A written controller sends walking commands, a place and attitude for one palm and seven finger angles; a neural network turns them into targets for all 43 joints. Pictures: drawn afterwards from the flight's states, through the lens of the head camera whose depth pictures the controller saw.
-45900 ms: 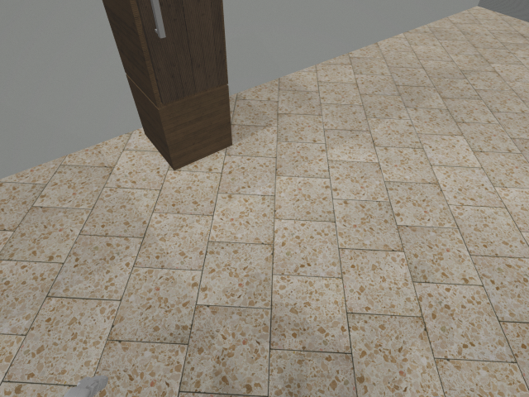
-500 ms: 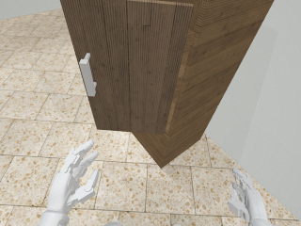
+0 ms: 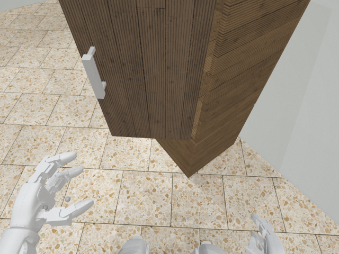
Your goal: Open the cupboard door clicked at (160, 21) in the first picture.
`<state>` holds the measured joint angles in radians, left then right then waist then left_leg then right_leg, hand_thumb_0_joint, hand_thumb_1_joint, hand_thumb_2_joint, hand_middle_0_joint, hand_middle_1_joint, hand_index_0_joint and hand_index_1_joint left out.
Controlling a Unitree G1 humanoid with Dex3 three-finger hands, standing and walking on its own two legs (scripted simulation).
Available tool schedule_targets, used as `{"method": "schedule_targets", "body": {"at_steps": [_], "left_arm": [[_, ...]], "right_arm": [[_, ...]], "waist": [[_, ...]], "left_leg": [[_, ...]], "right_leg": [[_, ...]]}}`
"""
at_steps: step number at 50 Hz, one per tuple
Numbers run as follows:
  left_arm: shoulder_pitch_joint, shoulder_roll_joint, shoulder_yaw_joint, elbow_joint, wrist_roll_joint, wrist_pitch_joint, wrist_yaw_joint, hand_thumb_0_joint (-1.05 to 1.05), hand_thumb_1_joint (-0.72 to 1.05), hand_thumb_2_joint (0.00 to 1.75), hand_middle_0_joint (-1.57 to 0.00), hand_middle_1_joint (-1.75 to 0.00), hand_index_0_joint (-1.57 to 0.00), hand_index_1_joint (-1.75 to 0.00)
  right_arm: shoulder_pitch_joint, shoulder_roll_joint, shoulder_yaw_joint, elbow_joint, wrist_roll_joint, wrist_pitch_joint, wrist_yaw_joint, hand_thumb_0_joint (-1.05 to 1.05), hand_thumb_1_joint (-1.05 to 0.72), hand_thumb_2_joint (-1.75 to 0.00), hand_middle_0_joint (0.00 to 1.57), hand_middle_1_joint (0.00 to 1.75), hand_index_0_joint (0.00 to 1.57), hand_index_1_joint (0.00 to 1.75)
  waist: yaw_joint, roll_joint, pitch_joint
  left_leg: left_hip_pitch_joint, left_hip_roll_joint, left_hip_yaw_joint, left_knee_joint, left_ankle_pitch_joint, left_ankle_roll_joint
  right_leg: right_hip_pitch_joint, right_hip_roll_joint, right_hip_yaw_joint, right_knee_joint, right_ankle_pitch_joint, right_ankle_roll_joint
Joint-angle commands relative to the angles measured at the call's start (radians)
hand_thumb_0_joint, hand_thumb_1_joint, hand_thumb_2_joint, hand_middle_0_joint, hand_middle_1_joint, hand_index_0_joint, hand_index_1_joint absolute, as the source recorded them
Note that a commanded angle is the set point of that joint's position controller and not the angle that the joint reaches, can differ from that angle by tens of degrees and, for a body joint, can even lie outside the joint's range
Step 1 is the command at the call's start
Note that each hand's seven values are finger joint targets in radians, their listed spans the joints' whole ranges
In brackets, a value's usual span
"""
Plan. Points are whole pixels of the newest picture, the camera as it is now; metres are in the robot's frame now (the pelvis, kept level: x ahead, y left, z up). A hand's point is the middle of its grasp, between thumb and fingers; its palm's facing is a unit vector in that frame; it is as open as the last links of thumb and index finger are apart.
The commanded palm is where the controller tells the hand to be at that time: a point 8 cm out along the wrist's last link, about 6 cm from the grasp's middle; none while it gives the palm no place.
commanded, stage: raise the hand with hooked fingers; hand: left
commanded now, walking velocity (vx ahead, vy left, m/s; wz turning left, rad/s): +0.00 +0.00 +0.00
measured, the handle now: (96, 73) +0.55 +0.23 +0.09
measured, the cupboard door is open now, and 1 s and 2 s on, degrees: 50 50 50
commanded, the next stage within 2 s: move the hooked fingers beside the handle in 1.24 s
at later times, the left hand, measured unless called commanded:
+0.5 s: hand (38, 176) +0.25 +0.27 +0.09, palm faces +0.04 -1.00 -0.07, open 13.8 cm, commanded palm +0.23 +0.31 +0.09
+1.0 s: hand (37, 153) +0.29 +0.28 +0.11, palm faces +0.00 -1.00 -0.03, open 14.0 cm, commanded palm +0.27 +0.32 +0.11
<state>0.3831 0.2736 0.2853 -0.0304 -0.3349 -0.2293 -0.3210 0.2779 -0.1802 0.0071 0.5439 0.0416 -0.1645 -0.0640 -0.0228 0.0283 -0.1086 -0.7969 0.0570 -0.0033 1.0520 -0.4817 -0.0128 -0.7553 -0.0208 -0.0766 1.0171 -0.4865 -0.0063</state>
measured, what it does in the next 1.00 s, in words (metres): stands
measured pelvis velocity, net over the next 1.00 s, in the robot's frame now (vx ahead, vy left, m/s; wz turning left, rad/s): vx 0.01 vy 0.01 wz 0.00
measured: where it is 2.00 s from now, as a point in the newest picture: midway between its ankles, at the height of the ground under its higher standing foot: outside the picture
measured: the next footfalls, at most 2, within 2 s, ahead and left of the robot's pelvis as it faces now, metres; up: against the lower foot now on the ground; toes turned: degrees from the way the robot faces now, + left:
none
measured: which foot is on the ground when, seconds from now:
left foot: down 0.00-1.00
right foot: down 0.00-1.00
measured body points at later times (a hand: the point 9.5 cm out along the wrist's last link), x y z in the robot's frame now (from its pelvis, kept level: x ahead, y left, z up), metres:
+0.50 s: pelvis +0.00 +0.01 +0.02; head +0.04 +0.01 +0.47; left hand +0.24 +0.32 +0.10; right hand +0.18 -0.23 -0.05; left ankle +0.02 +0.13 -0.67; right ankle +0.01 -0.12 -0.67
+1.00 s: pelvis +0.01 +0.01 +0.03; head +0.05 +0.01 +0.48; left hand +0.29 +0.33 +0.11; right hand +0.15 -0.26 -0.05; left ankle +0.02 +0.13 -0.67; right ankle +0.01 -0.12 -0.67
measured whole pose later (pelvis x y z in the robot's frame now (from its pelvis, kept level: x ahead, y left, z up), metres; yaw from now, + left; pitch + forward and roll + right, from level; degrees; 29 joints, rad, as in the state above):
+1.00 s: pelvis +0.01 +0.01 +0.03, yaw +0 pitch +9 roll -1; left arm -0.04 0.42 0.46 0.41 -0.37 -0.25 -0.54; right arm 0.31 -0.29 0.02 0.55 0.05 -0.19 -0.08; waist -0.02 0.01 -0.07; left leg -0.61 0.05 0.02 0.86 -0.41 0.00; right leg -0.58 -0.02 -0.06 0.82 -0.40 0.00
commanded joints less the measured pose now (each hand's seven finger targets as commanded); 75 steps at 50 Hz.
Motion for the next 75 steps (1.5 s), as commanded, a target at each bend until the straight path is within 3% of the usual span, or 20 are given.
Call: {"method": "schedule_targets", "body": {"at_steps": [1, 3, 5, 9, 10, 13, 17, 20, 24, 26, 30, 36, 40, 45, 50, 57, 61, 67, 73, 75], "left_arm": [[-0.063, 0.138, 0.094, -0.187, -0.002, -0.185, 0.042, 0.00, -0.13, 0.46, -0.27, -0.96, -0.27, -0.96], [-0.099, 0.115, 0.032, -0.102, 0.013, -0.213, -0.007, 0.00, -0.17, 0.44, -0.28, -0.99, -0.28, -0.99], [-0.165, 0.120, -0.006, -0.074, -0.001, -0.213, -0.072, 0.00, -0.22, 0.42, -0.28, -1.02, -0.28, -1.02], [-0.194, 0.263, 0.116, -0.116, -0.027, -0.183, -0.126, 0.00, -0.31, 0.38, -0.29, -1.08, -0.29, -1.08], [-0.207, 0.312, 0.167, -0.118, -0.037, -0.174, -0.121, 0.00, -0.34, 0.37, -0.29, -1.10, -0.29, -1.10], [-0.193, 0.299, 0.213, -0.139, -0.064, -0.180, -0.080, 0.00, -0.41, 0.34, -0.29, -1.14, -0.29, -1.14], [-0.248, 0.252, 0.178, -0.036, -0.059, -0.144, -0.056, 0.00, -0.50, 0.30, -0.30, -1.20, -0.30, -1.20], [-0.291, 0.242, 0.129, 0.082, -0.035, -0.082, -0.096, 0.00, -0.50, 0.30, -0.30, -1.20, -0.30, -1.20], [-0.437, 0.314, 0.148, 0.096, -0.026, -0.041, -0.156, 0.00, -0.50, 0.30, -0.30, -1.20, -0.30, -1.20], [-0.522, 0.362, 0.193, 0.064, -0.042, -0.059, -0.173, 0.00, -0.50, 0.30, -0.30, -1.20, -0.30, -1.20], [-0.591, 0.431, 0.269, 0.077, -0.061, -0.116, -0.166, 0.00, -0.50, 0.30, -0.30, -1.20, -0.30, -1.20], [-0.608, 0.409, 0.239, 0.273, -0.053, -0.051, -0.225, 0.00, -0.50, 0.30, -0.30, -1.20, -0.30, -1.20], [-0.583, 0.381, 0.208, 0.296, -0.060, -0.009, -0.262, 0.00, -0.50, 0.30, -0.30, -1.20, -0.30, -1.20], [-0.590, 0.442, 0.284, 0.242, -0.075, -0.068, -0.227, 0.00, -0.50, 0.30, -0.30, -1.20, -0.30, -1.20], [-0.632, 0.443, 0.284, 0.203, -0.058, -0.118, -0.194, 0.00, -0.50, 0.30, -0.30, -1.20, -0.30, -1.20], [-0.625, 0.413, 0.242, 0.242, -0.050, -0.082, -0.223, 0.00, -0.50, 0.30, -0.30, -1.20, -0.30, -1.20], [-0.633, 0.423, 0.265, 0.269, -0.064, -0.076, -0.226, 0.00, -0.50, 0.30, -0.30, -1.20, -0.30, -1.20], [-0.639, 0.397, 0.237, 0.266, -0.058, -0.088, -0.226, 0.00, -0.50, 0.30, -0.30, -1.20, -0.30, -1.20], [-0.827, 0.420, 0.215, 0.354, -0.032, -0.084, -0.223, 0.00, -0.50, 0.30, -0.30, -1.20, -0.30, -1.20], [-0.911, 0.463, 0.230, 0.371, -0.023, -0.095, -0.221, 0.00, -0.50, 0.30, -0.30, -1.20, -0.30, -1.20]], "right_arm": [[-0.088, -0.163, -0.063, -0.145, -0.012, -0.082, -0.004, 0.00, -0.90, -0.90, 0.20, 0.30, 0.20, 0.30], [-0.063, -0.187, -0.063, -0.126, -0.007, -0.095, -0.004, 0.00, -0.90, -0.90, 0.20, 0.30, 0.20, 0.30], [-0.050, -0.211, -0.061, -0.130, 0.004, -0.112, -0.010, 0.00, -0.90, -0.90, 0.20, 0.30, 0.20, 0.30], [-0.043, -0.229, -0.066, -0.139, 0.012, -0.137, -0.025, 0.00, -0.90, -0.90, 0.20, 0.30, 0.20, 0.30], [-0.040, -0.229, -0.063, -0.137, 0.008, -0.137, -0.026, 0.00, -0.90, -0.90, 0.20, 0.30, 0.20, 0.30], [-0.050, -0.207, -0.057, -0.141, 0.009, -0.135, -0.024, 0.00, -0.90, -0.90, 0.20, 0.30, 0.20, 0.30], [-0.048, -0.211, -0.047, -0.138, 0.010, -0.113, -0.014, 0.00, -0.90, -0.90, 0.20, 0.30, 0.20, 0.30], [-0.034, -0.228, -0.042, -0.146, 0.014, -0.101, -0.015, 0.00, -0.90, -0.90, 0.20, 0.30, 0.20, 0.30], [-0.033, -0.243, -0.039, -0.153, 0.017, -0.099, -0.029, 0.00, -0.90, -0.90, 0.20, 0.30, 0.20, 0.30], [-0.034, -0.240, -0.034, -0.147, 0.013, -0.103, -0.035, 0.00, -0.90, -0.90, 0.20, 0.30, 0.20, 0.30], [-0.037, -0.234, -0.025, -0.126, 0.005, -0.110, -0.042, 0.00, -0.90, -0.90, 0.20, 0.30, 0.20, 0.30], [-0.026, -0.243, -0.025, -0.110, 0.015, -0.096, -0.043, 0.00, -0.90, -0.90, 0.20, 0.30, 0.20, 0.30], [-0.015, -0.249, -0.033, -0.131, 0.016, -0.094, -0.037, 0.00, -0.90, -0.90, 0.20, 0.30, 0.20, 0.30], [-0.008, -0.251, -0.041, -0.135, 0.005, -0.092, -0.024, 0.00, -0.90, -0.90, 0.20, 0.30, 0.20, 0.30], [-0.006, -0.243, -0.042, -0.129, 0.003, -0.084, -0.023, 0.00, -0.90, -0.90, 0.20, 0.30, 0.20, 0.30], [-0.010, -0.243, -0.039, -0.126, 0.011, -0.074, -0.033, 0.00, -0.90, -0.90, 0.20, 0.30, 0.20, 0.30], [-0.014, -0.244, -0.033, -0.127, 0.008, -0.074, -0.035, 0.00, -0.90, -0.90, 0.20, 0.30, 0.20, 0.30], [-0.017, -0.240, -0.034, -0.127, 0.010, -0.076, -0.033, 0.00, -0.90, -0.90, 0.20, 0.30, 0.20, 0.30], [0.000, -0.249, -0.029, -0.099, 0.009, -0.067, -0.047, 0.00, -0.90, -0.90, 0.20, 0.30, 0.20, 0.30], [0.008, -0.253, -0.028, -0.084, 0.006, -0.064, -0.053, 0.00, -0.90, -0.90, 0.20, 0.30, 0.20, 0.30]], "waist": [[0.022, -0.002, -0.175], [-0.019, 0.005, -0.123], [-0.037, 0.006, -0.107], [0.014, 0.058, -0.262], [0.024, 0.066, -0.265], [0.049, 0.071, -0.263], [0.025, 0.095, -0.145], [0.005, 0.043, -0.078], [-0.002, 0.028, -0.137], [0.006, 0.058, -0.197], [0.026, 0.071, -0.223], [0.018, 0.085, -0.170], [0.025, 0.034, -0.185], [0.036, -0.006, -0.200], [0.034, 0.089, -0.224], [0.013, 0.076, -0.192], [0.018, 0.037, -0.184], [0.015, 0.057, -0.194], [-0.023, 0.031, -0.155], [-0.023, 0.060, -0.169]], "left_leg": [[0.126, -0.053, -0.017, -0.142, 0.283, 0.027], [0.112, -0.053, -0.016, -0.137, 0.200, 0.029], [0.122, -0.053, -0.023, -0.147, 0.161, 0.035], [0.208, -0.056, -0.019, -0.182, 0.223, 0.041], [0.221, -0.055, -0.023, -0.186, 0.255, 0.040], [0.261, -0.052, -0.023, -0.218, 0.310, 0.032], [0.251, -0.052, -0.019, -0.246, 0.265, 0.023], [0.229, -0.050, -0.020, -0.264, 0.220, 0.027], [0.259, -0.054, -0.017, -0.272, 0.209, 0.035], [0.306, -0.056, -0.019, -0.273, 0.257, 0.034], [0.333, -0.056, -0.024, -0.276, 0.301, 0.030], [0.325, -0.057, -0.008, -0.305, 0.302, 0.029], [0.335, -0.059, -0.009, -0.307, 0.350, 0.035], [0.318, -0.060, -0.002, -0.301, 0.355, 0.033], [0.356, -0.059, 0.002, -0.311, 0.352, 0.031], [0.350, -0.056, 0.002, -0.321, 0.314, 0.034], [0.337, -0.057, -0.004, -0.323, 0.301, 0.032], [0.344, -0.058, -0.001, -0.318, 0.303, 0.032], [0.313, -0.056, -0.008, -0.310, 0.231, 0.033], [0.317, -0.055, -0.009, -0.300, 0.238, 0.034]], "right_leg": [[0.125, 0.036, 0.013, -0.138, 0.250, -0.003], [0.056, 0.033, 0.021, -0.163, 0.151, 0.000], [0.050, 0.034, 0.033, -0.187, 0.100, -0.005], [0.166, 0.024, 0.045, -0.204, 0.157, -0.008], [0.184, 0.032, 0.036, -0.193, 0.196, -0.013], [0.216, 0.038, 0.010, -0.190, 0.257, -0.014], [0.176, 0.043, -0.003, -0.216, 0.231, -0.012], [0.163, 0.044, -0.001, -0.247, 0.203, -0.011], [0.195, 0.038, 0.019, -0.282, 0.195, -0.005], [0.231, 0.042, 0.022, -0.276, 0.238, -0.012], [0.268, 0.047, 0.023, -0.269, 0.269, -0.021], [0.265, 0.038, 0.025, -0.297, 0.296, -0.016], [0.285, 0.038, 0.022, -0.303, 0.348, -0.017], [0.303, 0.042, 0.031, -0.300, 0.351, -0.014], [0.293, 0.042, 0.029, -0.287, 0.336, -0.018], [0.274, 0.043, 0.030, -0.311, 0.316, -0.011], [0.277, 0.044, 0.027, -0.311, 0.303, -0.012], [0.270, 0.043, 0.029, -0.305, 0.308, -0.010], [0.213, 0.041, 0.035, -0.312, 0.235, -0.006], [0.217, 0.040, 0.045, -0.307, 0.234, -0.013]]}}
